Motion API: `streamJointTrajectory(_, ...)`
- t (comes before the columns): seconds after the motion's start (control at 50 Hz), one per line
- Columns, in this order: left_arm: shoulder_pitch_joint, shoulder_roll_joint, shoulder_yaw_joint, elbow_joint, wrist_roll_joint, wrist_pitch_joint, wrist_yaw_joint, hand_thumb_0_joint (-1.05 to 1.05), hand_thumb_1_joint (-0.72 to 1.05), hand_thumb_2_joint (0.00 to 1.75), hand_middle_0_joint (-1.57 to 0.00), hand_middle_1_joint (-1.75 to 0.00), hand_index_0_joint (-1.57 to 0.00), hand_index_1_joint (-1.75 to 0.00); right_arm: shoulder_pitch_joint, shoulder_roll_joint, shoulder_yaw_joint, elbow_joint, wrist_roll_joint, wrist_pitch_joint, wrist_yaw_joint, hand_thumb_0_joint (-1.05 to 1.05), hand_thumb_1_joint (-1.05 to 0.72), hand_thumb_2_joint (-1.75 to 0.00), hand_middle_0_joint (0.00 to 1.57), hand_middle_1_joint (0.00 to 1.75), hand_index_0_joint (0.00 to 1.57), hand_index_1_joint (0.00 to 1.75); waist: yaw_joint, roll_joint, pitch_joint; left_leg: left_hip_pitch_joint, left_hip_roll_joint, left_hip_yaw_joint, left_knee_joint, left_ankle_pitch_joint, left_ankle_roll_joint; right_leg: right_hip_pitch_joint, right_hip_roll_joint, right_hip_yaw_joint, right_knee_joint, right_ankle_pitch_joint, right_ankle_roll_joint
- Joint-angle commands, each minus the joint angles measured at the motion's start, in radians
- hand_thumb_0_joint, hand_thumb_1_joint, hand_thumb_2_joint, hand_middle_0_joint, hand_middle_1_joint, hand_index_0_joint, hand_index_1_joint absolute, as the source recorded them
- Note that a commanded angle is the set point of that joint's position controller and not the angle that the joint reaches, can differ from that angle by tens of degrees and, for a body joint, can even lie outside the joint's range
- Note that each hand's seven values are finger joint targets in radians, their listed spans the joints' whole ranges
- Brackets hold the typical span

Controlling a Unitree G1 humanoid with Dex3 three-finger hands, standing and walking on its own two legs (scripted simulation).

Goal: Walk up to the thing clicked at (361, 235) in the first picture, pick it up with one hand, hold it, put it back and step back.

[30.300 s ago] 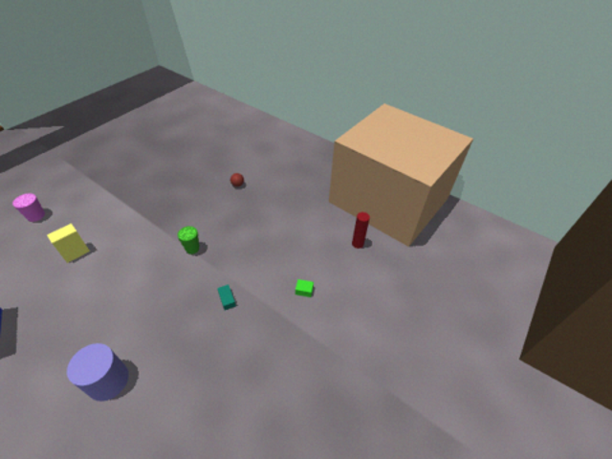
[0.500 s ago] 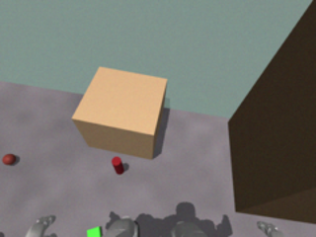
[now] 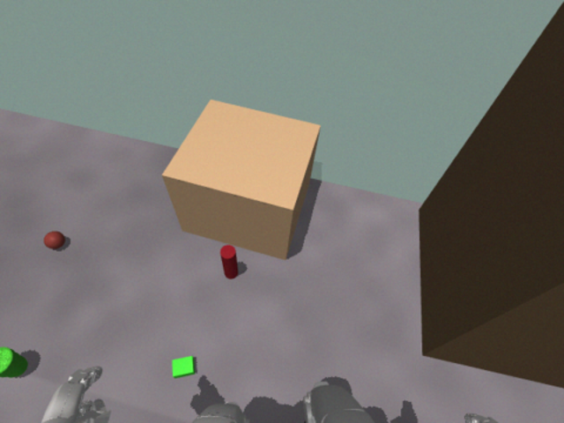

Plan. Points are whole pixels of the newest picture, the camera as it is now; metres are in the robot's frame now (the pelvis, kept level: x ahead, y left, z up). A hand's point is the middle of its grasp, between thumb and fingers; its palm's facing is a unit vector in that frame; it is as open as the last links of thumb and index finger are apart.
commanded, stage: step back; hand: left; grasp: from the side
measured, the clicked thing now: (229, 262) +0.64 +0.17 -0.67
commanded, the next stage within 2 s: none
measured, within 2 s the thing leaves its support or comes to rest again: neither
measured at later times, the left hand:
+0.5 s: hand out of the picture -0.08 +0.24 -0.13, palm faces -0.04 -0.90 -0.43, open 7.4 cm
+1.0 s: hand out of the picture -0.26 +0.23 -0.15, palm faces -0.06 -0.91 -0.41, open 7.4 cm
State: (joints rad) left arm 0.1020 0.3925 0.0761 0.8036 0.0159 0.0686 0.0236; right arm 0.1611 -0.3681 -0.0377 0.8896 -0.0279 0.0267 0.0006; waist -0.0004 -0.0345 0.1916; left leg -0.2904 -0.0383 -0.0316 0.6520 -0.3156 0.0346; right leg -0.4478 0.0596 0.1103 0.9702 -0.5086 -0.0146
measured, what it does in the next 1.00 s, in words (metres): walks backwards: right foot, then left foot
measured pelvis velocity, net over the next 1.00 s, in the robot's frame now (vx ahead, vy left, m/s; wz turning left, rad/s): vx -0.35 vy -0.04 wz -0.06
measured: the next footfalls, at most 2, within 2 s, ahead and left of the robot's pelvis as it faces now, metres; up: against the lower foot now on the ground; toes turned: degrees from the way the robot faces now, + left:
right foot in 0.28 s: -0.10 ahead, -0.15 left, +0.00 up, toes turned -2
left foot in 0.62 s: -0.18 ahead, +0.09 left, +0.00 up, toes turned -2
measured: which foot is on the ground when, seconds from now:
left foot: down 0.00-0.32, up 0.34-0.60, down 0.62-0.98, up 1.00-1.00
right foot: up 0.00-0.26, down 0.28-0.64, up 0.66-0.94, down 0.96-1.00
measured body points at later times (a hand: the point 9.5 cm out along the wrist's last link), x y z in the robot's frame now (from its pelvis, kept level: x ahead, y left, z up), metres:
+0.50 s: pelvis -0.17 -0.03 +0.00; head -0.12 -0.05 +0.45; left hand -0.08 +0.29 -0.10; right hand -0.09 -0.36 -0.12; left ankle -0.15 +0.11 -0.66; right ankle -0.14 -0.15 -0.72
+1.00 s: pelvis -0.35 -0.04 -0.01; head -0.30 -0.05 +0.44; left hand -0.25 +0.28 -0.12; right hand -0.22 -0.36 -0.12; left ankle -0.23 +0.09 -0.72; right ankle -0.38 -0.16 -0.73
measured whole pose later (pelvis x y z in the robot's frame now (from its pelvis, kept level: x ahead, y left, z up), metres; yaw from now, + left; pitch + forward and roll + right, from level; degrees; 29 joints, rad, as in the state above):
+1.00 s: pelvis -0.35 -0.04 -0.01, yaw -4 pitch -3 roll -3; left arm 0.17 0.37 0.07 0.89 0.04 0.03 0.00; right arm 0.08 -0.41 -0.04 0.83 -0.02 0.05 -0.01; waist 0.02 0.07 0.16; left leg -0.49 0.07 -0.05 0.74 -0.28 0.00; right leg -0.22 0.06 0.02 0.67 -0.40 -0.01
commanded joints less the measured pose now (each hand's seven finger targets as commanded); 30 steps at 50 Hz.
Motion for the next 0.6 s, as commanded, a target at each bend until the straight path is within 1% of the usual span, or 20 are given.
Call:
streamJointTrajectory(0.0, 0.069, 0.183, 0.059, -0.056, -0.013, -0.026, 0.011, 0.0, 0.9, 0.9, -0.2, -0.3, -0.2, -0.3, -0.057, -0.259, -0.074, -0.101, -0.003, -0.031, -0.034, 0.0, -0.9, -0.9, 0.2, 0.3, 0.2, 0.3, 0.024, 0.156, -0.198, 0.088, 0.295, -0.241, -0.215, 0.524, 0.188, -0.05, 0.032, 0.081, 0.303, -0.012, -0.007)
streamJointTrajectory(0.04, 0.091, 0.176, 0.064, -0.046, -0.006, -0.027, 0.006, 0.0, 0.9, 0.9, -0.2, -0.3, -0.2, -0.3, -0.035, -0.243, -0.071, -0.107, -0.004, -0.029, -0.032, 0.0, -0.9, -0.9, 0.2, 0.3, 0.2, 0.3, 0.013, 0.151, -0.207, 0.124, 0.276, -0.221, -0.201, 0.538, 0.197, -0.05, 0.038, 0.068, 0.295, -0.006, 0.023)
streamJointTrajectory(0.08, 0.09, 0.171, 0.062, -0.053, -0.001, -0.028, 0.003, 0.0, 0.9, 0.9, -0.2, -0.3, -0.2, -0.3, -0.011, -0.244, -0.075, -0.115, -0.002, -0.028, -0.034, 0.0, -0.9, -0.9, 0.2, 0.3, 0.2, 0.3, -0.013, 0.162, -0.217, 0.186, 0.293, -0.226, -0.201, 0.5, 0.215, -0.059, 0.027, 0.051, 0.211, -0.014, 0.045)
streamJointTrajectory(0.14, 0.092, 0.168, 0.059, -0.058, -0.002, -0.03, -0.005, 0.0, 0.9, 0.9, -0.2, -0.3, -0.2, -0.3, -0.018, -0.262, -0.08, -0.131, -0.004, -0.022, -0.032, 0.0, -0.9, -0.9, 0.2, 0.3, 0.2, 0.3, -0.025, 0.195, -0.229, 0.179, 0.307, -0.211, -0.2, 0.416, 0.223, 0.007, -0.008, 0.004, 0.03, -0.022, 0.05)
streamJointTrajectory(0.16, 0.098, 0.166, 0.058, -0.055, -0.001, -0.034, -0.007, 0.0, 0.9, 0.9, -0.2, -0.3, -0.2, -0.3, -0.022, -0.27, -0.082, -0.135, -0.007, -0.021, -0.032, 0.0, -0.9, -0.9, 0.2, 0.3, 0.2, 0.3, -0.021, 0.216, -0.247, 0.185, 0.31, -0.215, -0.185, 0.413, 0.208, 0.039, -0.042, -0.009, -0.083, -0.011, 0.041)
streamJointTrajectory(0.2, 0.144, 0.163, 0.058, -0.026, 0.001, -0.039, -0.012, 0.0, 0.9, 0.9, -0.2, -0.3, -0.2, -0.3, -0.04, -0.285, -0.085, -0.144, -0.008, -0.009, -0.026, 0.0, -0.9, -0.9, 0.2, 0.3, 0.2, 0.3, -0.013, 0.237, -0.268, 0.118, 0.281, -0.187, -0.178, 0.322, 0.178, 0.145, -0.039, -0.07, -0.242, 0.042, 0.025)
streamJointTrajectory(0.24, 0.234, 0.159, 0.065, 0.022, 0.005, -0.045, -0.018, 0.0, 0.9, 0.9, -0.2, -0.3, -0.2, -0.3, -0.064, -0.296, -0.088, -0.146, 0.003, 0.006, -0.024, 0.0, -0.9, -0.9, 0.2, 0.3, 0.2, 0.3, 0.029, 0.226, -0.307, 0.044, 0.25, -0.164, -0.127, 0.264, 0.131, 0.296, -0.032, -0.121, -0.513, 0.212, 0.0)
streamJointTrajectory(0.26, 0.243, 0.185, 0.072, 0.027, 0.018, -0.049, -0.016, 0.0, 0.9, 0.9, -0.2, -0.3, -0.2, -0.3, -0.065, -0.271, -0.081, -0.147, 0.012, 0.009, -0.022, 0.0, -0.9, -0.9, 0.2, 0.3, 0.2, 0.3, 0.035, 0.179, -0.288, -0.062, 0.211, -0.145, -0.098, 0.144, 0.074, 0.34, -0.051, -0.073, -0.532, 0.235, -0.024)
streamJointTrajectory(0.28, 0.228, 0.247, 0.09, 0.012, 0.034, -0.053, -0.018, 0.0, 0.9, 0.9, -0.2, -0.3, -0.2, -0.3, -0.053, -0.22, -0.068, -0.157, 0.019, 0.01, -0.019, 0.0, -0.9, -0.9, 0.2, 0.3, 0.2, 0.3, 0.025, -0.007, -0.24, -0.251, 0.086, -0.111, 0.049, -0.053, 0.007, 0.356, -0.208, 0.197, -0.582, 0.132, -0.081)
streamJointTrajectory(0.3, 0.14, 0.368, 0.113, -0.029, 0.03, -0.044, -0.018, 0.0, 0.9, 0.9, -0.2, -0.3, -0.2, -0.3, -0.114, -0.203, -0.07, -0.168, 0.023, 0.01, -0.034, 0.0, -0.9, -0.9, 0.2, 0.3, 0.2, 0.3, 0.081, -0.283, -0.18, -0.241, -0.067, -0.043, 0.334, -0.274, -0.041, 0.086, -0.446, 0.452, -0.71, 0.084, -0.252)
streamJointTrajectory(0.32, 0.076, 0.37, 0.11, -0.066, 0.032, -0.05, -0.014, 0.0, 0.9, 0.9, -0.2, -0.3, -0.2, -0.3, -0.116, -0.244, -0.084, -0.163, 0.015, 0.015, -0.04, 0.0, -0.9, -0.9, 0.2, 0.3, 0.2, 0.3, 0.058, -0.229, -0.1, -0.204, -0.026, -0.155, 0.495, -0.278, -0.056, -0.065, -0.499, 0.499, -0.738, 0.097, -0.295)
streamJointTrajectory(0.34, 0.005, 0.304, 0.089, -0.085, 0.019, -0.056, -0.009, 0.0, 0.9, 0.9, -0.2, -0.3, -0.2, -0.3, -0.057, -0.252, -0.082, -0.131, 0.02, 0.015, -0.037, 0.0, -0.9, -0.9, 0.2, 0.3, 0.2, 0.3, 0.01, -0.103, -0.088, -0.198, -0.058, -0.181, 0.559, -0.203, -0.052, -0.051, -0.41, 0.333, -0.669, 0.207, -0.25)
streamJointTrajectory(0.36, -0.061, 0.255, 0.076, -0.09, 0.025, -0.057, -0.001, 0.0, 0.9, 0.9, -0.2, -0.3, -0.2, -0.3, -0.006, -0.233, -0.077, -0.108, 0.027, 0.01, -0.033, 0.0, -0.9, -0.9, 0.2, 0.3, 0.2, 0.3, -0.033, -0.06, -0.094, -0.208, -0.087, -0.164, 0.578, -0.154, -0.042, -0.002, -0.329, 0.186, -0.604, 0.36, -0.197)
streamJointTrajectory(0.38, -0.068, 0.238, 0.078, -0.089, 0.03, -0.056, 0.0, 0.0, 0.9, 0.9, -0.2, -0.3, -0.2, -0.3, 0.014, -0.222, -0.072, -0.097, 0.029, 0.005, -0.033, 0.0, -0.9, -0.9, 0.2, 0.3, 0.2, 0.3, -0.034, -0.09, -0.105, -0.185, -0.091, -0.135, 0.574, -0.131, -0.046, 0.017, -0.293, 0.124, -0.579, 0.39, -0.173)
streamJointTrajectory(0.42, -0.028, 0.236, 0.08, -0.098, 0.033, -0.058, 0.003, 0.0, 0.9, 0.9, -0.2, -0.3, -0.2, -0.3, 0.04, -0.22, -0.063, -0.096, 0.025, -0.002, -0.034, 0.0, -0.9, -0.9, 0.2, 0.3, 0.2, 0.3, -0.004, -0.126, -0.149, -0.174, -0.061, -0.11, 0.521, -0.151, -0.054, 0.122, -0.283, 0.094, -0.536, 0.477, -0.175)
streamJointTrajectory(0.48, 0.043, 0.217, 0.074, -0.09, 0.034, -0.049, 0.014, 0.0, 0.9, 0.9, -0.2, -0.3, -0.2, -0.3, 0.015, -0.195, -0.055, -0.112, 0.016, -0.007, -0.033, 0.0, -0.9, -0.9, 0.2, 0.3, 0.2, 0.3, 0.045, -0.143, -0.187, -0.215, -0.023, -0.058, 0.27, -0.211, -0.058, 0.335, -0.305, 0.1, -0.484, 0.588, -0.185)
streamJointTrajectory(0.5, 0.061, 0.227, 0.072, -0.086, 0.032, -0.045, 0.014, 0.0, 0.9, 0.9, -0.2, -0.3, -0.2, -0.3, 0.004, -0.191, -0.055, -0.114, 0.011, -0.009, -0.031, 0.0, -0.9, -0.9, 0.2, 0.3, 0.2, 0.3, 0.054, -0.149, -0.197, -0.169, -0.007, -0.033, 0.18, -0.212, -0.051, 0.331, -0.318, 0.105, -0.461, 0.618, -0.181)
streamJointTrajectory(0.54, 0.044, 0.228, 0.065, -0.091, 0.019, -0.035, 0.011, 0.0, 0.9, 0.9, -0.2, -0.3, -0.2, -0.3, 0.054, -0.189, -0.059, -0.087, 0.006, -0.011, -0.028, 0.0, -0.9, -0.9, 0.2, 0.3, 0.2, 0.3, 0.035, -0.15, -0.225, -0.082, 0.0, 0.022, -0.009, -0.134, -0.042, 0.337, -0.304, 0.092, -0.405, 0.637, -0.165)
streamJointTrajectory(0.56, 0.035, 0.228, 0.061, -0.091, 0.012, -0.028, 0.007, 0.0, 0.9, 0.9, -0.2, -0.3, -0.2, -0.3, 0.088, -0.183, -0.062, -0.068, 0.006, -0.014, -0.028, 0.0, -0.9, -0.9, 0.2, 0.3, 0.2, 0.3, 0.017, -0.127, -0.242, -0.022, -0.013, 0.056, -0.144, -0.032, -0.035, 0.334, -0.28, 0.064, -0.355, 0.635, -0.15)
streamJointTrajectory(0.58, 0.031, 0.222, 0.052, -0.098, 0.007, -0.022, 0.004, 0.0, 0.9, 0.9, -0.2, -0.3, -0.2, -0.3, 0.123, -0.198, -0.068, -0.056, 0.0, -0.015, -0.029, 0.0, -0.9, -0.9, 0.2, 0.3, 0.2, 0.3, 0.002, -0.105, -0.254, 0.054, 0.001, 0.039, -0.233, 0.097, -0.023, 0.269, -0.267, 0.059, -0.323, 0.58, -0.112)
